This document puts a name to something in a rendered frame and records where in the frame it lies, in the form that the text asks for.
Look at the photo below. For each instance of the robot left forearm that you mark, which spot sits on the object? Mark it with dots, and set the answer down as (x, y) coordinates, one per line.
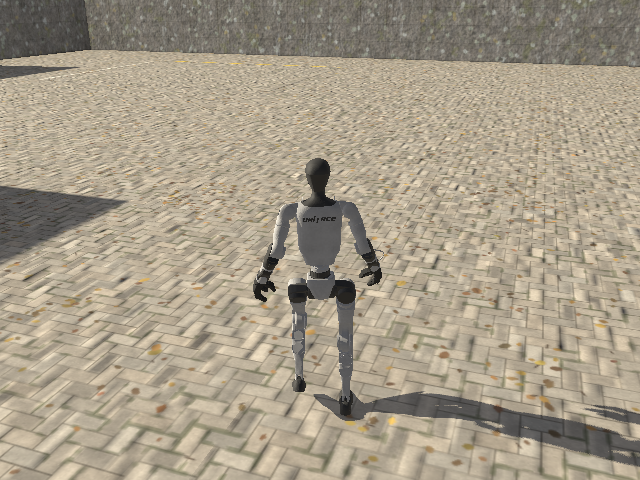
(267, 267)

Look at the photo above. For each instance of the robot right forearm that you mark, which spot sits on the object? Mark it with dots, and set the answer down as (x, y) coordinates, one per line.
(371, 259)

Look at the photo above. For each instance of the robot left shin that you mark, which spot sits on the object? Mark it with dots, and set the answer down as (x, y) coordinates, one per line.
(298, 348)

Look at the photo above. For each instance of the right robot hand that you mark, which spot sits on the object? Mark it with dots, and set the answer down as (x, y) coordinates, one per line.
(367, 272)

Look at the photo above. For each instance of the left robot upper arm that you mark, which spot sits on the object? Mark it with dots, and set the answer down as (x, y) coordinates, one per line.
(286, 213)

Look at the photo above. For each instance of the left robot hand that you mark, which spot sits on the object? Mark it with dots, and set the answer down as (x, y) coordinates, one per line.
(257, 287)

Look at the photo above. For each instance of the right robot thigh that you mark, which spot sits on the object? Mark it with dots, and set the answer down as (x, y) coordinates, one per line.
(345, 293)

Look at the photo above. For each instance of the right robot upper arm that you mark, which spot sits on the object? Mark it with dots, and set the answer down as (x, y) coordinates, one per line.
(350, 211)

